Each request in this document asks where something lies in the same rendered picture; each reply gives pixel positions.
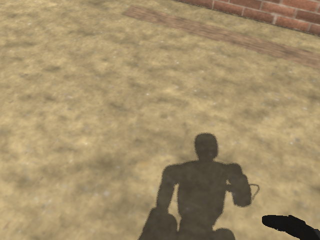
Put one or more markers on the right robot hand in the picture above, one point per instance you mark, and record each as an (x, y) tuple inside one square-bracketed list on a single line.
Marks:
[(291, 225)]

